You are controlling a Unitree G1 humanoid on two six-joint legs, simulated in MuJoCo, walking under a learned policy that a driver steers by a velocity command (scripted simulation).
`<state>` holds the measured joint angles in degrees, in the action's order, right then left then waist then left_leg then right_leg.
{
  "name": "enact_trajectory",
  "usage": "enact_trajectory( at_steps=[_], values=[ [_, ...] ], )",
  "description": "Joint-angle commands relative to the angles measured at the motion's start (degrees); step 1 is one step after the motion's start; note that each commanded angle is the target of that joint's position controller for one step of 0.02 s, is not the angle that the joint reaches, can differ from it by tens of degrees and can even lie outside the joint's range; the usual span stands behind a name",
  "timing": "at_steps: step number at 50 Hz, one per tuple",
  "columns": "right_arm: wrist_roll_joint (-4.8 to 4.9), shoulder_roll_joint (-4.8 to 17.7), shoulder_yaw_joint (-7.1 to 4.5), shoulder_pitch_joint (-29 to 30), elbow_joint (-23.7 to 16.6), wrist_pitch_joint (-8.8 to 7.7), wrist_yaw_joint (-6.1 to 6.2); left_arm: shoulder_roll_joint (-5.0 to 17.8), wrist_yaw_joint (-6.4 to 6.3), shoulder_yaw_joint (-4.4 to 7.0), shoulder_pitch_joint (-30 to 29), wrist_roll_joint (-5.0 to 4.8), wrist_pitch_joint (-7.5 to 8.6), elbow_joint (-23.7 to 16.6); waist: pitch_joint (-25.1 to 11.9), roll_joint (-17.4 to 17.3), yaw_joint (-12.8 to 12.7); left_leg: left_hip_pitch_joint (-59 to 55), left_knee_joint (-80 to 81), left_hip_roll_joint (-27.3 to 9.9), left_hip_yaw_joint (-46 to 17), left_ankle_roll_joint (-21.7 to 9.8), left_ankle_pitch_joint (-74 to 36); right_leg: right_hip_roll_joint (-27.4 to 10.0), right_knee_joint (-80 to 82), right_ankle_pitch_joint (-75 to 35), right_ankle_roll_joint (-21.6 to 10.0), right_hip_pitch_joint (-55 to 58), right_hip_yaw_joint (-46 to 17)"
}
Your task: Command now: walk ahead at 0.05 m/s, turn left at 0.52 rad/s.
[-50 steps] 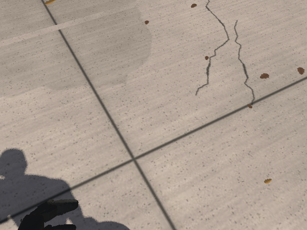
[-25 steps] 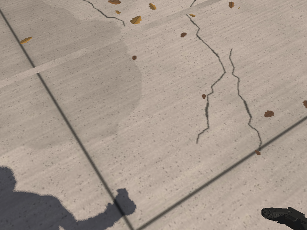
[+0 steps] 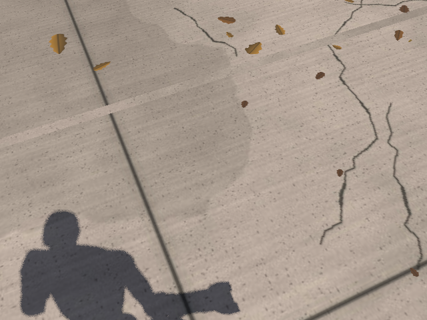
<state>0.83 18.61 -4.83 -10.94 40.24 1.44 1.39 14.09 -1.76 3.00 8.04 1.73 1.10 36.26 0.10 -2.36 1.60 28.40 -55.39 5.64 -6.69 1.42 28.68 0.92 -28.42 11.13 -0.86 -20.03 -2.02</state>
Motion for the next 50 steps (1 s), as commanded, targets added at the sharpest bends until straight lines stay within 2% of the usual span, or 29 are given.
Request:
enact_trajectory(
  at_steps=[1,3,6,8,11,14,15,16,17,18,19,20,21,22,24,28,33,36,38,39,40,41,42,43,44,45,46,48,50],
  values=[
    [0.10,7.1,-2.54,-4.3,-2.2,1.11,0.43,6.6,-0.35,2.01,-2.8,-0.92,0.49,-4.5,-4.7,8.8,0.6,9.6,-15.9,-4.5,0.3,3.9,-1.6,-16.7,8.0,-22.2,-11.1,11.7,-12.6],
    [0.48,4.1,-1.65,-2.2,-3.7,1.50,0.06,7.5,-0.69,2.28,-1.9,-0.53,-0.02,-3.8,-3.9,9.9,-0.3,8.6,-12.9,-4.9,3.1,4.9,-4.9,-14.4,8.8,-22.9,-10.9,10.5,-7.6],
    [0.38,2.0,-0.64,1.7,-6.1,1.31,-0.54,8.7,-1.31,3.00,0.2,-0.48,-0.76,-2.8,-5.8,11.6,-2.4,6.5,-4.1,-6.5,5.0,5.2,-5.7,-15.6,8.6,-23.3,-11.9,13.7,-5.0],
    [0.19,1.7,-0.27,2.8,-7.2,1.16,-1.12,10.3,-1.30,3.63,0.0,-0.77,-1.09,-2.4,-6.8,12.6,-2.9,1.8,2.2,-7.3,6.4,4.4,-5.5,-16.6,8.4,-22.9,-12.0,12.9,-3.3],
    [0.29,3.0,-0.71,2.5,-7.9,1.38,-1.93,11.7,-0.85,4.27,0.2,-1.62,-1.25,-1.7,-7.0,13.8,-3.0,-3.6,10.0,-7.1,8.6,2.5,-6.4,-18.2,7.7,-20.9,-11.7,12.3,-2.4],
    [0.19,3.1,-1.34,-1.6,-7.1,1.63,-2.66,11.6,-0.69,4.40,-0.7,-3.11,-1.22,-0.9,-6.5,12.7,-0.3,-12.1,25.0,-5.1,11.1,-1.5,-15.2,-17.5,2.6,-15.4,-7.9,9.9,0.3],
    [-0.10,4.2,-1.93,-3.8,-6.4,1.57,-2.33,10.0,-0.55,4.06,1.8,-3.11,-1.13,0.3,-6.3,9.7,0.1,-18.2,30.4,-4.3,9.6,-3.3,-20.3,-15.4,-2.3,-9.9,-4.3,5.7,3.2],
    [-0.19,9.6,-3.38,-5.1,-7.1,1.30,-1.53,6.9,-0.21,3.33,3.6,-1.24,-1.16,0.0,-5.8,-4.0,-1.2,-26.8,34.1,-14.7,-5.6,-7.3,-36.1,-9.9,-16.5,5.8,1.7,-6.6,9.6],
    [-1.96,15.2,-4.25,-4.7,-8.6,0.70,-1.50,5.8,-0.71,2.55,-1.6,0.27,-0.98,-4.2,-4.7,-17.9,0.1,-26.8,35.3,-28.1,-24.4,-19.5,-47.1,-1.5,-29.0,27.0,5.2,-21.7,7.1],
    [-3.20,12.0,-3.44,-5.7,-8.8,-0.52,-1.76,8.5,-1.10,3.37,-5.1,-0.32,-0.86,-4.1,-7.4,-10.9,3.5,-24.9,36.5,-27.5,-23.6,-22.2,-43.0,-2.0,-38.0,27.4,4.9,-21.4,-0.7],
    [-2.97,10.4,-2.63,-3.1,-8.4,-1.29,-1.58,9.3,-1.20,3.73,-4.4,-1.26,-1.12,-3.4,-5.7,-8.3,1.2,-22.8,36.0,-24.1,-18.2,-19.1,-39.4,-2.7,-40.2,22.4,4.1,-21.3,-2.1],
    [-1.67,9.0,-2.39,0.3,-8.6,-1.44,-1.13,9.2,-1.56,4.03,-2.6,-1.13,-1.39,-1.8,-4.9,-5.0,-0.6,-21.6,35.4,-20.4,-14.5,-15.6,-35.6,-3.2,-39.1,17.3,4.2,-21.1,-2.5],
    [-0.42,7.5,-1.81,2.6,-9.0,-1.23,-0.76,9.6,-1.90,4.26,-1.7,-0.75,-1.65,-1.3,-4.6,-5.2,-1.5,-20.7,35.0,-18.8,-12.9,-13.8,-35.6,-3.3,-38.0,14.0,4.6,-20.7,-2.6],
    [-0.26,6.9,-1.41,3.4,-9.1,-0.98,-0.40,9.3,-1.80,4.29,-1.0,-0.64,-1.60,-1.0,-5.1,-5.7,-2.2,-18.7,34.8,-17.4,-11.6,-13.5,-37.9,-2.5,-39.0,11.7,5.1,-18.0,-2.1],
    [-0.74,6.6,-1.24,2.8,-9.1,-0.70,0.07,8.0,-1.37,3.95,-0.1,-1.08,-1.30,-0.6,-6.6,-5.4,-2.4,-18.7,34.5,-16.2,-11.2,-13.6,-38.3,-1.2,-38.1,9.0,5.6,-16.3,-1.8],
    [-0.40,7.6,-1.76,1.1,-8.6,-0.39,0.83,6.5,-1.05,3.06,-3.1,-1.38,-0.92,-1.4,-6.4,-5.7,-0.8,-21.2,34.0,-15.6,-14.5,-13.5,-31.9,-0.3,-25.6,7.5,6.0,-15.4,-2.9],
    [-0.48,8.8,-2.32,2.0,-9.1,0.36,0.44,6.9,0.10,2.95,-3.7,-1.99,-0.08,-1.4,-5.4,-7.3,-0.2,-17.3,33.6,-15.0,-20.5,-14.2,-27.0,1.5,-15.2,10.3,5.2,-7.6,-3.5],
    [0.07,8.8,-2.44,2.6,-9.3,0.74,0.00,7.3,0.88,3.12,-2.6,-2.35,0.69,-1.2,-5.6,-7.8,-0.4,-18.0,32.4,-14.1,-24.2,-13.8,-29.8,2.3,-7.9,10.4,4.2,-3.3,-3.5],
    [0.89,8.3,-2.35,4.4,-9.7,1.13,0.16,7.2,1.29,3.41,0.5,-2.37,1.19,-0.2,-5.8,-7.2,-2.9,-16.5,30.0,-11.7,-24.1,-11.6,-29.8,2.3,4.2,2.7,2.8,3.9,-2.4],
    [1.03,7.1,-2.05,3.7,-9.7,1.19,0.37,8.8,1.19,3.97,2.0,-1.97,1.25,0.3,-6.5,-5.3,-3.0,-12.5,27.4,-9.4,-22.4,-9.0,-23.8,-1.5,8.0,-3.1,1.4,10.4,-4.2],
    [0.29,3.9,-1.27,0.6,-9.6,1.11,0.23,12.4,0.83,4.62,2.6,-0.94,0.86,-0.3,-8.4,6.3,-1.1,-5.0,16.0,-3.8,-14.7,-5.5,-5.8,-13.5,9.2,-9.8,-3.3,17.6,-14.4],
    [0.77,6.2,-2.12,1.3,-11.1,0.44,0.32,14.9,1.05,5.00,1.7,0.98,0.50,-0.2,-4.1,19.7,-0.4,6.0,4.5,3.5,-3.7,-2.0,9.0,-22.7,11.6,-18.9,-13.2,14.1,-27.1],
    [-0.32,10.5,-3.53,-0.2,-9.9,0.05,0.27,12.0,0.84,4.36,-0.4,0.70,0.73,-1.5,-3.7,14.7,-0.3,6.4,-7.8,-1.2,-3.8,0.5,7.4,-24.9,11.5,-18.7,-16.2,11.7,-26.2],
    [0.18,11.4,-4.13,-1.2,-8.4,0.32,0.05,9.0,0.36,3.44,-3.5,0.09,0.61,-2.2,-2.9,11.3,0.7,6.1,-12.1,-2.0,-3.0,1.6,3.2,-21.0,10.6,-16.5,-13.8,10.4,-19.8],
    [0.28,9.8,-4.01,-2.4,-6.8,1.00,0.20,7.9,0.06,3.06,-5.3,-0.56,0.37,-2.7,-2.1,9.3,1.1,6.3,-14.7,-2.4,-2.1,2.7,-0.2,-17.0,10.0,-13.4,-11.1,10.2,-14.4],
    [0.09,8.2,-3.53,-2.2,-6.7,1.46,0.27,7.5,-0.19,2.76,-5.2,-1.32,0.23,-2.6,-1.4,9.2,0.2,7.6,-16.9,-2.3,-1.9,3.5,-2.8,-15.6,9.7,-14.4,-10.6,10.6,-12.2],
    [0.22,6.2,-2.87,-1.6,-6.9,1.62,0.11,7.5,-0.40,2.47,-4.4,-1.41,-0.04,-2.3,-1.1,9.1,-0.3,7.2,-16.7,-2.2,-0.8,4.1,-3.9,-14.3,9.6,-17.1,-10.8,10.3,-9.7],
    [0.47,4.1,-1.92,0.9,-8.0,1.38,0.07,8.0,-0.59,2.49,-1.7,-0.90,-0.55,-1.4,-2.0,10.3,-2.0,6.8,-11.2,-2.5,1.2,4.8,-4.8,-13.4,9.4,-19.6,-11.7,13.3,-7.3],
    [-0.02,2.7,-1.04,2.4,-8.7,1.17,-0.01,8.8,-0.57,2.66,-0.6,-0.96,-0.95,-0.8,-3.7,11.4,-3.0,4.3,-3.1,-3.9,2.2,5.0,-3.8,-14.1,8.4,-20.5,-12.2,16.1,-6.8]
  ],
)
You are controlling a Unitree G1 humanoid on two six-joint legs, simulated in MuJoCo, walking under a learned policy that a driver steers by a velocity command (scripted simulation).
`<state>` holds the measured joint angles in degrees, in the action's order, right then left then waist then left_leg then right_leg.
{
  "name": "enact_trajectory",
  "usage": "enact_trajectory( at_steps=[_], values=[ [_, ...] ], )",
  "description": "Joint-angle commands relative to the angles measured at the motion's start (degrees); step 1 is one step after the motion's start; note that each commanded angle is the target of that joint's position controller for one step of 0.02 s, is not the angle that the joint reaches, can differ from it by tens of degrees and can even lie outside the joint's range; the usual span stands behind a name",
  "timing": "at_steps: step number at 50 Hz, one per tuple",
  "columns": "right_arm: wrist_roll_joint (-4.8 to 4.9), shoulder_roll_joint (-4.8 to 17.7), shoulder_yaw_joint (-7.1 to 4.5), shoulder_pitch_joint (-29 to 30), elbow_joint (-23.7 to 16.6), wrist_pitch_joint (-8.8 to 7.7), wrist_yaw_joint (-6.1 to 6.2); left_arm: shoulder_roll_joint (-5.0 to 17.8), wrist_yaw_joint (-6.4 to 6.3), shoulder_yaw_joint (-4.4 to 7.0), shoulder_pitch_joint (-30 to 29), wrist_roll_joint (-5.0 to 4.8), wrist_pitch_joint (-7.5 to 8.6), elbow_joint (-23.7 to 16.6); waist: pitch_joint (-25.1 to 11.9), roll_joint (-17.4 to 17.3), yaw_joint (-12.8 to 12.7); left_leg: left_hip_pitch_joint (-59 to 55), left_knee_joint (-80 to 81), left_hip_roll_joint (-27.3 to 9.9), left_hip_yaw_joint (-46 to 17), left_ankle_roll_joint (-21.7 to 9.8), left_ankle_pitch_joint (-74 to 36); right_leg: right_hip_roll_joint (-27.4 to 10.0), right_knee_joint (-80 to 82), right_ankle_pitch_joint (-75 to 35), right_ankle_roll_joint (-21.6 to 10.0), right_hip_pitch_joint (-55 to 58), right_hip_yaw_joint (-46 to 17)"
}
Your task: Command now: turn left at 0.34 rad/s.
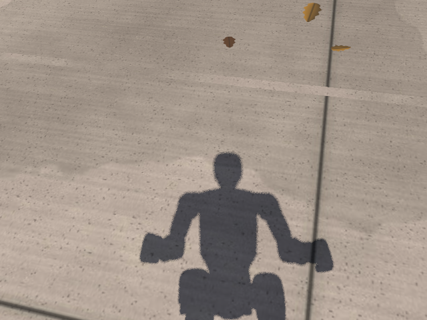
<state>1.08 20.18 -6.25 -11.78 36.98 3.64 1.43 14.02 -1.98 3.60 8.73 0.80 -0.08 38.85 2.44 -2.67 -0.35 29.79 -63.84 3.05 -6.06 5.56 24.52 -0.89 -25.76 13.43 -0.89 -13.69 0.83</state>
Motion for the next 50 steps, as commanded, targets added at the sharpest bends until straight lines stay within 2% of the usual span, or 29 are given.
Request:
enact_trajectory(
  at_steps=[1,3,5,7,8,9,10,11,12,14,16,17,19,22,33,34,35,36,38,39,40,42,44,45,46,47,48,49,50],
  values=[
    [-0.58,0.4,0.89,3.4,-5.6,-1.11,-0.25,9.5,-0.18,2.19,-1.7,-0.23,0.07,-3.3,-6.6,12.3,-1.1,-0.2,9.9,-2.1,2.6,0.7,1.2,-12.4,5.4,-22.9,-12.2,9.3,-9.0],
    [-0.65,-0.1,1.45,3.8,-5.8,-1.24,-0.65,10.9,0.30,2.49,-1.5,-0.71,-0.23,-2.9,-6.8,13.8,-1.7,-6.1,18.1,-2.8,5.1,0.1,2.2,-13.0,5.1,-23.8,-12.5,7.3,-8.6],
    [-0.41,0.8,1.17,2.1,-5.0,-1.28,-0.91,11.3,0.63,2.37,-0.7,-1.43,-0.43,-2.1,-6.8,13.8,-1.3,-10.7,26.9,-2.2,6.7,-0.9,-2.1,-13.3,3.6,-23.1,-12.3,6.7,-9.3],
    [-0.76,0.5,1.16,-1.5,-3.2,-1.44,-1.11,9.8,0.78,1.55,0.1,-2.31,-0.32,-1.0,-6.1,12.0,1.0,-19.9,43.2,-1.3,7.6,-3.7,-14.7,-11.6,0.9,-19.9,-9.0,3.1,-8.0],
    [-1.18,2.4,1.06,-1.8,-3.8,-1.49,-0.83,8.2,1.09,0.86,2.9,-1.65,0.31,0.1,-7.5,8.4,0.5,-27.3,44.8,-4.8,2.4,-5.5,-22.3,-9.9,-1.0,-13.6,-4.6,-1.4,-6.6],
    [-1.85,7.2,0.37,-2.9,-4.7,-1.34,-0.04,4.7,1.76,-0.47,4.2,1.21,1.15,-1.0,-11.0,-6.0,-1.8,-34.3,42.0,-16.7,-10.6,-9.6,-40.6,-4.7,-10.6,3.3,0.8,-8.4,-1.2],
    [-2.97,4.0,1.48,0.4,-4.1,-1.96,-0.56,4.7,1.27,-0.61,0.8,0.71,1.18,-2.0,-9.0,-12.1,-1.1,-23.2,43.2,-20.7,-13.6,-17.4,-34.9,-2.8,-9.4,15.7,3.2,-7.5,-1.3],
    [-3.08,1.2,2.25,3.3,-5.2,-2.79,-1.08,7.5,0.85,0.01,-0.7,0.20,0.82,-1.6,-6.1,-8.0,-0.4,-20.8,44.5,-17.6,-11.8,-17.8,-27.2,-3.3,-10.9,13.8,4.2,-5.9,-1.6],
    [-3.09,-0.1,2.69,4.1,-4.4,-3.35,-1.09,6.8,0.82,-0.02,-1.1,0.12,0.70,-1.1,-5.9,-7.7,-0.8,-20.7,44.4,-15.0,-9.7,-15.7,-22.3,-2.9,-8.8,9.4,4.3,-5.4,-1.6],
    [-2.14,1.0,2.46,5.2,-4.0,-3.90,-0.99,7.0,0.56,0.03,0.1,0.53,0.18,0.2,-4.1,-7.1,-1.0,-18.9,43.9,-12.3,-7.3,-12.8,-18.1,-2.9,-3.6,0.5,4.8,-2.4,-2.1],
    [-2.45,-0.2,2.97,3.6,-3.0,-3.97,-0.99,6.7,0.93,-0.41,1.7,0.50,0.40,0.8,-4.2,-5.3,-1.2,-16.8,43.4,-9.9,-5.6,-10.6,-13.7,-3.6,-0.5,-6.5,4.5,2.5,-2.4],
    [-2.46,-0.9,3.16,2.7,-3.1,-3.77,-0.99,8.4,1.06,0.02,2.5,0.17,0.58,1.9,-3.0,-2.0,-0.4,-16.0,43.8,-8.5,-4.3,-9.6,-10.5,-3.2,-1.0,-4.6,3.8,1.7,-1.9],
    [-2.49,-0.6,3.24,2.8,-2.8,-3.70,-1.04,7.3,1.22,-0.11,1.8,0.13,0.89,2.7,-1.2,0.5,-0.4,-16.0,42.9,-7.6,-3.6,-9.0,-9.9,-3.1,-0.1,-4.4,3.3,0.9,-1.9],
    [-2.19,-0.6,3.09,2.7,-2.4,-3.70,-0.84,7.0,0.95,-0.19,2.6,0.16,1.37,4.1,-2.2,1.9,-0.5,-17.6,41.4,-7.0,-2.7,-9.2,-16.0,-3.3,0.6,-6.5,3.9,1.6,-2.1],
    [-1.87,-1.7,2.84,1.2,1.0,-3.70,-0.69,7.2,-0.12,-0.31,4.0,-0.23,1.17,8.3,-3.1,1.9,-0.8,-18.4,40.3,-5.6,-0.7,-8.8,-20.9,-3.2,0.4,-7.5,3.9,3.3,-1.9],
    [-1.80,-1.6,2.75,0.1,1.8,-3.59,-0.54,6.8,-0.20,-0.41,4.8,-0.27,1.04,9.0,-4.3,1.2,-0.7,-18.9,41.0,-5.2,-0.5,-9.0,-15.1,-2.3,-0.2,-3.3,3.8,3.6,-0.7],
    [-1.52,-0.6,2.33,-0.6,2.3,-3.34,-0.33,6.6,-0.32,-0.36,4.9,-0.57,0.93,9.5,-3.5,0.1,-0.2,-18.5,42.1,-5.2,-1.3,-10.0,-4.8,-0.6,-2.5,3.3,3.5,1.8,1.2],
    [-1.22,1.2,1.73,-1.8,2.6,-3.11,-0.23,6.6,-0.41,-0.29,4.4,-0.93,1.02,9.4,-1.5,-1.9,0.7,-17.5,44.5,-6.7,-4.4,-11.7,7.9,0.9,-6.1,9.2,3.0,-2.0,3.1],
    [-0.70,4.0,1.02,-5.0,3.5,-3.47,-0.13,5.9,-0.22,-0.39,0.8,-1.56,2.06,7.3,3.8,-7.4,2.6,-16.6,52.0,-14.6,-16.7,-16.9,22.9,1.4,-14.2,12.9,1.3,-11.7,3.0],
    [-0.44,4.4,0.89,-6.2,4.1,-4.12,-0.02,6.0,0.11,-0.32,-0.7,-2.01,2.92,6.4,5.8,-8.7,3.1,-15.7,54.1,-17.8,-21.7,-19.0,22.9,-0.2,-18.0,14.0,-0.1,-14.3,0.5],
    [-0.44,4.2,0.93,-6.4,4.4,-4.90,0.04,6.3,0.61,-0.12,-1.0,-2.52,3.71,6.0,6.3,-9.0,2.8,-17.2,54.5,-19.6,-23.6,-20.0,20.0,-1.8,-20.7,16.1,-1.5,-17.2,-1.5],
    [0.13,3.4,1.10,-4.5,4.1,-5.78,-0.08,6.1,1.94,-0.19,0.1,-2.99,5.04,6.3,4.8,-7.0,1.5,-20.2,53.4,-19.7,-20.7,-19.2,12.5,-3.5,-16.7,17.4,-3.7,-16.9,-2.4],
    [0.86,3.7,1.10,1.0,3.1,-5.47,-0.33,5.4,2.86,-0.08,7.1,-2.50,5.84,10.1,1.3,-4.0,-3.0,-12.9,49.6,-14.0,-10.3,-15.6,3.6,-0.3,-3.8,3.3,-4.1,0.8,2.1],
    [0.46,2.5,1.34,1.2,3.1,-5.30,-0.42,5.8,3.01,0.43,12.4,-1.79,5.73,12.9,-1.1,-2.4,-4.9,-8.3,44.8,-10.8,-6.1,-13.9,1.0,2.1,-2.7,-2.1,-2.8,10.7,3.3],
    [-0.29,-0.6,2.30,2.2,2.5,-5.53,-0.54,7.6,2.88,1.12,18.1,-1.51,5.63,14.6,-2.6,2.6,-6.9,-2.4,34.0,-6.7,-0.8,-11.0,-1.9,-2.2,0.1,1.2,-3.5,18.0,-3.4],
    [-0.79,-4.0,3.25,2.4,0.0,-6.32,-0.45,14.8,2.65,2.57,23.1,-1.60,5.76,14.3,-4.2,18.5,-7.5,8.2,13.4,0.5,7.0,-6.1,2.1,-16.5,10.9,11.4,-10.3,23.6,-27.8],
    [0.78,-0.4,2.20,2.4,-0.6,-7.24,-0.16,14.0,3.02,1.96,21.8,-0.77,6.20,13.5,-2.1,17.3,-6.7,14.8,2.0,-0.1,1.7,-6.0,9.5,-22.3,16.8,20.6,-16.3,20.7,-42.0],
    [1.85,1.2,1.76,1.3,0.0,-7.97,-0.46,11.0,2.82,1.05,16.9,-0.98,6.52,12.0,2.9,11.9,-4.4,19.1,-2.5,-3.9,-0.4,-7.2,4.4,-21.4,17.0,24.0,-15.7,18.8,-38.0],
    [1.59,1.4,1.72,0.7,1.1,-8.45,-0.80,9.1,2.69,0.56,14.0,-1.08,6.59,11.1,4.3,9.7,-3.3,20.1,-2.7,-5.9,0.5,-8.1,-1.7,-18.5,16.9,20.9,-13.5,17.9,-31.8]
  ],
)
Over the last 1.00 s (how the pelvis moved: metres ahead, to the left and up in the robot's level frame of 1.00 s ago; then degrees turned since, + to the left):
-0.01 0.02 0.01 35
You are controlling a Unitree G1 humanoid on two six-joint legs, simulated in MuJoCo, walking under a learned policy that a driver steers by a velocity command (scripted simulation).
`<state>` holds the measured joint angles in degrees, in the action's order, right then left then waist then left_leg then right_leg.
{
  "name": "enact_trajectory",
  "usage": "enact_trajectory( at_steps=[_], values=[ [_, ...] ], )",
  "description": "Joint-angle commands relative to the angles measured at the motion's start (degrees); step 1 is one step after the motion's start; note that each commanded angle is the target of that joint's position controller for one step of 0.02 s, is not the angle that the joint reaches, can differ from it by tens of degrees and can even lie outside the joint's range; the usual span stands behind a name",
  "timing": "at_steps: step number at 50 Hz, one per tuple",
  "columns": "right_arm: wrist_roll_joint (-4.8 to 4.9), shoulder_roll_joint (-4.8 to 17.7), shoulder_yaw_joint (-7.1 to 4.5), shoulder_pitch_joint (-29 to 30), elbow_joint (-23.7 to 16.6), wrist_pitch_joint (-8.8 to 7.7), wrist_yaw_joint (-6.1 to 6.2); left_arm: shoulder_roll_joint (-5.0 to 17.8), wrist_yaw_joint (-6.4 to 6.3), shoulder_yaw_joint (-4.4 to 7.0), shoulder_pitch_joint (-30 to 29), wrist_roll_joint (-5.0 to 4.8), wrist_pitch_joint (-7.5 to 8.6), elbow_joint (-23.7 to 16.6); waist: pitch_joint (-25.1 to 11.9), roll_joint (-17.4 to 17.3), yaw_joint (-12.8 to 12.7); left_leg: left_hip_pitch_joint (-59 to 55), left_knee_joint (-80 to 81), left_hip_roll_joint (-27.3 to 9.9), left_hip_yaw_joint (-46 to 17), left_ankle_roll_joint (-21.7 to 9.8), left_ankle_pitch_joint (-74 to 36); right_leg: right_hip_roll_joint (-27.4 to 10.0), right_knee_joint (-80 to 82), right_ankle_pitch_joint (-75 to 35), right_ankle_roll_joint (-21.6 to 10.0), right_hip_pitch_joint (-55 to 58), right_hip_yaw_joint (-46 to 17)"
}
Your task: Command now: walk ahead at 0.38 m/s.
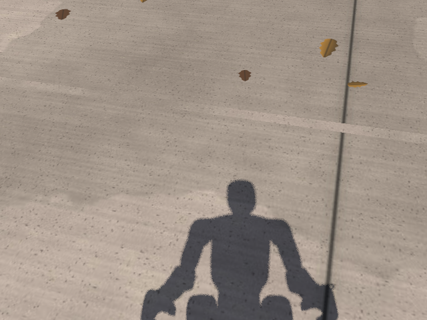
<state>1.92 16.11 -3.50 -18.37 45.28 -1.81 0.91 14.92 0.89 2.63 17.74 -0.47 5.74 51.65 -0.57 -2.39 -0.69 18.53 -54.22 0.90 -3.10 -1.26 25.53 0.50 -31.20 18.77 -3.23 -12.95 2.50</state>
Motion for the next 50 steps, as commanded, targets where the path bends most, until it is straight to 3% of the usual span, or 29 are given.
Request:
enact_trajectory(
  at_steps=[1,3,6,10,15,17,18,19,20,21,22,23,24,25,26,27,30,33,37,40,43,45,46,47,48,49,50],
  values=[
    [-0.16,5.3,-1.20,7.5,-6.7,-3.38,-0.41,7.9,-0.12,1.22,3.4,0.27,0.71,-2.2,7.2,7.7,-2.2,31.0,-10.6,-5.2,-1.8,-1.6,-7.6,-17.8,22.6,9.0,-9.3,16.7,-28.3],
    [-0.99,4.7,-1.41,8.2,-6.4,-3.38,-1.19,5.5,-0.05,0.24,4.3,0.60,0.32,-1.9,5.6,8.0,-1.9,27.4,-7.1,-6.6,-0.3,-1.2,-13.8,-14.2,22.9,-5.3,-6.9,16.0,-19.6],
    [-1.18,2.2,-0.77,10.7,-7.1,-2.82,-1.95,6.2,-0.48,0.13,7.3,0.44,-0.27,-0.9,4.4,7.1,-2.4,26.9,-1.8,-6.1,2.7,0.7,-18.5,-12.2,22.6,-22.7,-7.1,16.3,-12.3],
    [-0.81,0.0,0.51,19.7,-10.2,-3.22,-2.64,7.6,-1.62,0.11,8.4,0.43,-0.99,-0.6,6.4,6.9,-4.3,21.5,14.1,-4.4,5.1,1.9,-27.4,-10.2,24.8,-24.9,-6.1,11.7,-7.2],
    [-0.24,1.1,0.72,26.2,-12.5,-4.04,-4.03,8.5,-1.83,0.54,11.2,-0.41,-1.43,1.0,9.0,7.1,-4.4,19.1,23.5,-2.8,4.8,-0.4,-28.9,-13.6,23.8,-27.3,-6.7,16.0,-6.8],
    [-0.40,2.7,0.20,25.1,-12.6,-4.34,-4.37,9.5,-1.95,1.03,10.2,-0.41,-1.77,0.9,6.9,7.8,-2.1,15.9,25.1,-1.5,5.2,-2.5,-25.6,-14.8,19.5,-39.4,-5.8,19.7,-6.3],
    [-0.56,4.1,-0.38,22.4,-11.9,-4.26,-4.21,10.4,-2.06,1.40,9.8,-0.23,-2.02,0.8,4.0,9.0,-0.2,11.5,24.8,0.1,6.0,-3.7,-23.5,-14.9,15.4,-49.8,-5.2,21.2,-6.0],
    [-0.58,6.0,-1.35,16.2,-10.2,-4.09,-3.82,11.0,-2.12,1.66,9.0,0.06,-2.51,0.5,-0.6,9.9,3.3,3.6,24.9,1.9,7.3,-5.2,-22.3,-14.2,7.8,-59.6,-4.5,21.5,-5.1],
    [-0.51,8.2,-2.48,6.2,-7.2,-3.78,-3.16,10.6,-2.18,1.47,7.9,0.41,-2.92,0.0,-6.7,9.4,8.2,-10.8,25.8,1.6,7.0,-7.2,-24.8,-12.0,-3.8,-61.3,-3.0,16.2,-3.6],
    [-1.44,12.0,-3.38,-4.8,-4.7,-3.28,-2.23,8.3,-2.30,0.56,8.2,1.55,-2.81,-1.7,-15.6,2.7,11.2,-31.1,22.7,-10.0,-6.4,-10.8,-23.9,-8.7,-21.9,-40.8,-1.7,1.3,-2.8],
    [-1.65,13.5,-3.41,-6.2,-3.3,-3.45,-2.89,-0.5,-1.31,-1.77,17.2,0.89,-1.75,-1.4,-24.5,-13.1,5.0,-47.5,30.0,-23.5,-36.3,-20.3,-8.1,3.2,-41.1,11.8,1.3,-19.4,-6.5],
    [-1.20,7.7,-2.12,-4.8,-3.1,-3.39,-2.65,6.8,-0.86,-0.10,11.1,-0.96,-0.31,-1.6,-19.3,-7.3,7.8,-42.2,36.5,-21.5,-39.1,-17.6,-1.5,1.0,-46.6,13.2,0.3,-25.3,-12.3],
    [-1.09,6.3,-1.52,0.4,-3.4,-3.41,-2.36,9.2,-0.66,0.78,4.5,-2.49,0.51,-4.3,-9.0,-5.1,6.5,-32.9,38.4,-19.7,-29.6,-15.2,-4.3,-1.8,-46.2,7.9,-0.1,-28.3,-10.1],
    [-1.29,5.8,-1.28,4.5,-3.6,-3.64,-2.42,8.5,-1.02,0.59,1.3,-2.13,0.98,-5.2,-4.1,1.1,4.4,-23.6,40.3,-17.8,-23.2,-14.1,-12.0,-4.8,-43.4,2.5,-0.1,-26.2,-8.5],
    [-1.90,4.8,-1.04,6.8,-3.7,-3.98,-2.67,7.9,-1.27,0.90,0.4,-1.22,0.89,-5.2,-1.4,2.5,2.4,-17.0,41.9,-15.7,-18.2,-13.6,-18.2,-6.5,-40.7,-0.5,0.4,-24.1,-8.0],
    [-2.59,3.9,-0.75,7.8,-3.4,-4.37,-2.76,7.1,-1.23,0.95,2.2,-0.89,0.29,-5.0,-1.5,0.6,0.2,-13.2,43.5,-14.1,-15.1,-13.3,-20.8,-8.1,-39.3,-2.3,0.6,-20.5,-8.5],
    [-1.77,4.0,-0.78,7.8,-1.5,-5.31,-2.87,4.6,-1.41,0.54,3.2,-0.59,-1.58,-5.0,0.6,-0.7,-1.7,-7.0,47.5,-13.1,-8.8,-14.1,-23.0,-9.7,-34.2,-3.4,2.4,-19.6,-7.5],
    [-2.29,6.3,-1.32,5.8,0.4,-5.49,-2.05,4.7,-1.48,0.34,-3.0,-0.22,-2.13,-7.4,3.6,-0.3,-0.2,-6.2,49.5,-12.5,-3.3,-13.5,-24.7,-10.4,-25.9,-12.0,4.1,-24.5,-7.3],
    [-2.11,8.0,-1.38,3.5,1.9,-5.17,-1.40,3.6,-0.38,-0.30,-10.7,-0.42,-1.36,-9.8,4.2,0.6,3.1,-8.0,49.6,-10.8,4.2,-10.5,-27.0,-7.8,-10.8,-24.6,3.3,-21.9,-4.7],
    [-1.55,9.1,-1.56,0.4,3.7,-4.41,-1.26,3.6,0.54,-0.51,-15.5,-0.77,-1.31,-12.3,5.0,0.9,5.2,-15.2,48.4,-13.3,5.7,-9.8,-26.8,-6.8,-5.6,-25.2,2.3,-24.2,-4.2],
    [-1.12,9.6,-1.84,-0.6,4.7,-2.92,-1.01,4.3,1.78,-0.32,-18.2,-0.68,-1.41,-15.0,5.3,0.7,5.1,-23.4,44.1,-15.9,6.8,-8.2,-31.6,-5.8,-3.0,-18.5,0.3,-27.3,-3.2],
    [-1.03,11.1,-2.25,0.8,4.1,-1.86,-0.56,5.9,2.39,0.45,-16.0,-0.56,-1.59,-15.9,2.9,-1.0,3.0,-25.8,37.2,-16.3,8.5,-6.6,-47.4,-3.1,-2.6,-11.9,-1.6,-22.6,-0.2],
    [-1.13,11.7,-2.39,1.8,3.7,-1.25,-0.23,7.5,2.43,1.45,-11.0,-0.52,-1.79,-15.2,-0.5,-1.7,0.0,-25.3,29.6,-15.6,10.0,-5.6,-57.1,-0.8,-2.3,-10.0,-2.9,-15.6,1.7],
    [-1.37,11.0,-2.09,2.2,3.0,-0.66,0.26,10.3,2.06,3.26,-1.8,-0.72,-1.96,-13.0,-5.5,-0.5,-4.5,-21.2,17.3,-13.2,12.3,-3.8,-60.5,2.1,0.0,-11.9,-4.7,-3.2,2.6],
    [-2.66,8.8,-0.96,0.9,1.2,-1.02,0.69,15.8,1.01,5.28,8.0,-0.82,-2.52,-11.4,-12.4,7.1,-7.6,-6.8,-1.6,-10.3,13.4,-1.3,-44.2,-6.5,0.2,-14.1,-8.8,15.1,-11.5],
    [-3.69,0.9,1.60,-4.9,-0.9,-2.92,-0.61,19.8,1.16,5.69,6.9,-1.12,-2.25,-12.0,-18.6,19.9,-1.4,18.4,-19.3,2.4,6.8,1.8,5.6,-18.7,7.6,-1.3,-19.2,33.9,-43.9],
    [-1.69,7.0,0.42,0.8,-0.7,-5.02,-1.55,13.8,1.14,4.17,8.3,-0.77,-1.94,-13.1,-20.5,12.6,-5.6,24.9,-24.4,0.5,-3.1,0.5,6.7,-19.3,13.4,3.0,-18.0,35.9,-48.5]
  ],
)
Over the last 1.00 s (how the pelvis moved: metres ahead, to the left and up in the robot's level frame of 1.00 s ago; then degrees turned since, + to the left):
0.07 0.00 -0.01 2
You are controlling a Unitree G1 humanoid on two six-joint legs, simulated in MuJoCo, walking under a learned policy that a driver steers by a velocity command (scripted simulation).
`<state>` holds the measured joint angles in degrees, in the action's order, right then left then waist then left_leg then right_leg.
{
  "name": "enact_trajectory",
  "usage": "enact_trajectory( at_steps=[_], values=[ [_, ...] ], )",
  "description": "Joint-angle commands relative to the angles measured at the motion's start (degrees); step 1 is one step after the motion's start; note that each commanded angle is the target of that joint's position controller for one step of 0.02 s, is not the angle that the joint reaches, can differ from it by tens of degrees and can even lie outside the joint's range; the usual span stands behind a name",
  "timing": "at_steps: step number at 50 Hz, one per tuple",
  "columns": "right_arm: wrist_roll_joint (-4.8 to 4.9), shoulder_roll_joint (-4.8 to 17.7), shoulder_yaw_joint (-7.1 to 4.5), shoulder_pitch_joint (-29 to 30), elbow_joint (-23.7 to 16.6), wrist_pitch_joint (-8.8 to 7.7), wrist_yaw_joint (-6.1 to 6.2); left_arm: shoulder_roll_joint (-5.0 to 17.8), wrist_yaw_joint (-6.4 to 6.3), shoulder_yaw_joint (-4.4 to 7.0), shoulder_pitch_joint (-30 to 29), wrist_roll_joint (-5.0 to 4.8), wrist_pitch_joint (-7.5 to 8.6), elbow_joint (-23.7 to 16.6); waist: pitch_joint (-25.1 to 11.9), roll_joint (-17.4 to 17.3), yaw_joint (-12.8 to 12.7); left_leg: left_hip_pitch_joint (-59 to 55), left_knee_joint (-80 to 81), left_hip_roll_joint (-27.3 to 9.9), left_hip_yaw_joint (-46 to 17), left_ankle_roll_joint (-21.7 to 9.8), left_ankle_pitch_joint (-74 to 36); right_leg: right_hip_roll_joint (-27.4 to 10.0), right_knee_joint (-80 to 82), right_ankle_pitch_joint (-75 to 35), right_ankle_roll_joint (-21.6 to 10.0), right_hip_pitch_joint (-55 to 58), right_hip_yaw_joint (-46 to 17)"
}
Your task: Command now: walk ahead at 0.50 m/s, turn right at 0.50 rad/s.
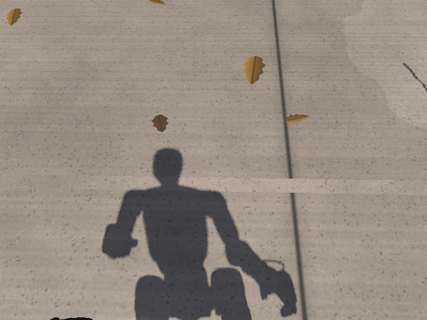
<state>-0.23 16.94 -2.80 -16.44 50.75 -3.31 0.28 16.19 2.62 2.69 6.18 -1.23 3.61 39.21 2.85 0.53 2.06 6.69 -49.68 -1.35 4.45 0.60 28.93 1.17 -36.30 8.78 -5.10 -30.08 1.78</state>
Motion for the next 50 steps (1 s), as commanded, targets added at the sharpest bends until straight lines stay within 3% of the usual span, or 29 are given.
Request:
enact_trajectory(
  at_steps=[1,2,3,4,7,11,14,18,21,22,23,24,25,26,27,28,29,31,32,35,40,42,43,44,45,46,47,48,50],
  values=[
    [2.26,8.2,-0.83,3.8,-8.0,-4.69,-1.37,10.4,-0.77,3.46,17.3,0.61,0.53,-0.8,-15.8,6.9,-8.4,40.3,-28.1,0.3,-10.2,-2.7,-2.2,-18.3,19.0,8.1,-13.7,47.2,-39.4],
    [1.74,7.4,-0.52,5.5,-8.5,-5.24,-1.04,9.7,-0.91,3.28,13.7,0.61,0.66,-1.7,-11.4,0.8,-6.3,38.5,-24.0,-2.2,-9.8,-2.9,-7.0,-16.0,19.1,1.3,-12.4,39.1,-32.9],
    [0.58,7.5,-0.85,5.9,-8.3,-5.19,-0.65,8.5,-1.00,2.91,10.3,0.85,0.61,-2.6,-8.3,-1.0,-4.2,35.2,-19.3,-3.8,-9.6,-2.3,-9.6,-14.2,20.0,-5.8,-11.7,31.7,-28.1],
    [0.12,7.6,-1.12,5.2,-8.4,-4.58,-0.62,7.4,-1.15,2.48,8.6,1.52,0.66,-3.6,-7.7,0.4,-2.3,31.2,-17.1,-4.9,-10.1,-1.9,-11.2,-12.7,21.3,-10.2,-11.5,27.2,-25.7],
    [-0.69,5.7,-1.04,4.4,-8.9,-2.76,-0.42,7.9,-1.80,2.72,8.6,0.76,0.88,-3.9,-5.9,1.2,-0.8,29.2,-10.7,-4.6,-8.7,1.1,-14.0,-10.6,23.6,-16.4,-12.2,20.9,-20.9],
    [-0.78,3.8,-0.36,12.8,-11.6,-2.43,-0.27,9.6,-3.24,3.34,12.1,0.27,0.34,-2.8,-3.3,2.3,-3.4,29.0,5.8,-2.2,-7.9,3.4,-27.4,-6.9,23.7,-14.0,-9.4,17.7,-16.4],
    [-0.12,3.1,-0.03,18.2,-13.3,-2.94,-0.85,10.1,-3.59,3.55,14.5,0.08,-0.11,-1.7,-2.6,3.9,-5.6,24.6,15.6,0.3,-7.4,3.1,-34.7,-6.1,22.7,-8.7,-7.2,16.7,-17.0],
    [0.43,5.3,-0.79,20.7,-14.7,-3.84,-1.62,9.4,-3.90,3.59,16.5,-0.32,-0.84,-0.5,-2.4,4.7,-5.9,23.3,21.6,1.4,-9.7,1.5,-32.0,-8.5,17.9,-5.8,-6.3,22.7,-23.1],
    [0.57,7.2,-1.96,15.4,-13.6,-4.69,-1.61,9.1,-4.15,3.70,14.8,-0.04,-1.62,-0.8,-3.7,7.1,-2.7,15.9,24.3,1.9,-8.7,-1.2,-25.8,-8.8,12.1,-10.1,-4.9,24.7,-26.2],
    [0.11,8.7,-2.84,9.7,-12.3,-5.00,-1.25,7.4,-3.98,3.08,13.9,0.12,-1.67,-1.4,-7.6,6.5,0.3,6.3,25.9,0.6,-8.7,-3.1,-26.7,-5.8,5.7,-13.2,-3.2,22.9,-24.4],
    [-0.75,11.6,-3.70,1.0,-11.7,-5.06,-0.74,4.4,-3.72,1.83,13.6,0.95,-1.52,-2.6,-15.8,1.7,4.0,-9.0,24.1,-8.3,-16.9,-6.7,-23.9,-2.4,-9.2,-6.4,-1.1,15.8,-20.2],
    [-1.05,15.5,-4.79,-4.3,-9.8,-4.13,-0.77,0.7,-3.63,0.70,22.0,-0.46,-1.04,-3.9,-22.9,-17.4,0.5,-28.5,27.7,-21.1,-42.6,-16.2,-13.2,5.9,-27.5,22.6,3.1,-5.4,-12.9],
    [0.57,10.5,-3.78,-3.5,-10.3,-3.80,-1.13,6.4,-3.85,1.43,22.6,-1.04,-0.90,-2.5,-20.0,-14.5,1.3,-27.2,31.1,-22.7,-49.4,-15.8,-1.3,1.3,-35.9,24.8,3.9,-13.1,-13.6],
    [0.46,7.1,-2.80,-0.7,-11.1,-3.44,-0.89,9.6,-3.89,2.39,16.3,-0.65,-1.13,-2.8,-11.8,-8.7,2.6,-19.3,31.8,-20.2,-40.6,-13.6,-7.3,-0.1,-38.1,19.9,4.8,-14.5,-13.1],
    [-0.36,6.0,-2.23,2.5,-11.4,-3.00,-0.86,9.4,-4.13,2.52,12.8,0.13,-1.37,-3.5,-7.3,-4.2,1.6,-11.6,31.5,-17.8,-32.1,-12.5,-21.3,-1.6,-37.6,16.5,5.6,-12.1,-11.2],
    [-0.67,4.9,-1.81,4.4,-11.0,-2.78,-1.00,8.8,-4.18,2.71,10.6,0.98,-1.39,-4.2,-4.4,-3.3,0.4,-5.7,31.3,-15.6,-26.0,-12.4,-36.1,-2.3,-35.5,15.5,6.2,-10.2,-10.6],
    [-1.07,4.2,-1.43,5.0,-10.6,-2.87,-1.09,7.7,-4.01,2.75,11.3,0.93,-1.63,-4.4,-4.5,-4.8,-1.4,-2.2,31.1,-14.1,-21.1,-12.1,-46.5,-3.4,-33.5,15.6,6.4,-6.8,-10.3],
    [-0.74,4.0,-1.32,5.7,-9.2,-3.16,-1.39,4.4,-3.90,1.97,12.6,0.48,-2.26,-4.2,-5.0,-6.9,-2.8,0.9,32.2,-11.9,-15.1,-12.7,-56.2,-3.3,-27.2,15.5,7.1,-3.6,-8.0],
    [-0.58,5.0,-1.54,6.1,-8.5,-3.12,-1.31,3.4,-3.96,1.61,12.0,0.60,-2.48,-4.4,-5.3,-7.2,-3.0,1.5,32.7,-11.9,-13.4,-13.4,-59.2,-3.1,-23.8,14.4,7.5,-3.0,-7.2],
    [0.26,7.6,-2.10,7.5,-7.0,-2.05,-0.70,2.0,-3.62,0.68,9.6,1.20,-2.75,-5.1,-8.1,-6.8,-3.0,2.5,33.6,-11.5,-8.7,-13.6,-61.0,-3.7,-12.5,5.1,7.7,2.4,-5.3],
    [1.22,8.8,-2.01,5.1,-4.3,-0.58,-0.55,3.5,-2.70,0.95,3.1,1.22,-2.67,-6.6,-8.0,-6.6,-0.6,0.7,31.6,-11.4,-7.5,-11.8,-52.2,-2.4,0.3,-2.3,6.1,8.4,-3.6],
    [1.94,8.9,-1.87,6.0,-3.8,-0.13,-0.53,3.9,-2.54,1.35,3.4,1.49,-2.53,-6.6,-7.3,-6.3,-1.9,0.9,28.1,-11.2,-8.1,-10.3,-46.9,-1.5,7.6,-5.1,4.2,12.5,-2.7],
    [2.09,7.9,-1.46,5.4,-3.2,-0.06,-0.55,4.6,-2.70,1.75,4.6,1.77,-2.43,-6.1,-7.5,-5.6,-2.6,2.0,25.5,-9.5,-8.0,-8.4,-42.6,-1.1,12.4,-9.6,2.8,17.1,-2.6],
    [1.07,5.9,-0.72,3.0,-2.8,-0.42,-0.66,7.5,-3.25,2.47,5.5,2.14,-2.44,-6.3,-9.4,-1.9,-2.3,4.8,21.2,-6.6,-6.3,-5.2,-36.2,-5.6,13.5,-25.1,0.8,23.9,-7.2],
    [-1.09,3.1,0.44,-1.1,-3.1,-1.02,-1.00,10.6,-3.84,2.71,6.2,3.25,-2.85,-7.5,-14.2,6.5,-0.1,12.7,13.2,-2.0,-3.1,-1.5,-16.6,-15.8,9.0,-45.0,-4.9,34.4,-17.1],
    [-0.86,1.1,1.37,-2.6,-2.2,-0.40,-0.97,5.5,-3.77,1.21,6.4,3.26,-3.23,-6.7,-17.5,11.1,-0.9,14.8,8.6,-1.2,-5.0,0.9,2.0,-20.9,10.0,-42.9,-11.5,34.3,-22.5],
    [-0.08,3.6,0.90,0.4,-2.9,0.58,-0.78,2.9,-3.22,0.42,6.2,2.82,-3.21,-6.1,-15.5,9.8,-2.1,16.7,6.1,-1.5,-6.4,2.1,6.7,-19.3,12.1,-34.3,-11.9,31.9,-23.5],
    [0.25,4.7,0.53,2.6,-3.2,1.44,-0.46,3.1,-2.89,0.40,5.2,2.67,-3.08,-5.3,-13.2,8.8,-2.2,18.5,4.9,-1.9,-6.8,2.7,6.6,-17.6,13.4,-28.2,-10.2,30.2,-22.4],
    [-0.14,5.8,-0.11,2.3,-2.4,3.21,0.42,5.7,-2.80,1.10,1.3,2.43,-2.87,-5.1,-10.2,7.4,-1.0,16.0,4.3,-2.8,-7.6,3.9,2.6,-16.3,15.6,-22.4,-8.0,22.9,-20.1]
  ],
)
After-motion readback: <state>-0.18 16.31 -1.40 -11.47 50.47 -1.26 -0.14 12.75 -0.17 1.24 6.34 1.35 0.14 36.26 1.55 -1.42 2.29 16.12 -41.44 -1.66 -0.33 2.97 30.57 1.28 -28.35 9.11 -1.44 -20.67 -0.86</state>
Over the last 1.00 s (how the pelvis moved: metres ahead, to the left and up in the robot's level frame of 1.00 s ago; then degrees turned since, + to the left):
0.54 -0.04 -0.02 -11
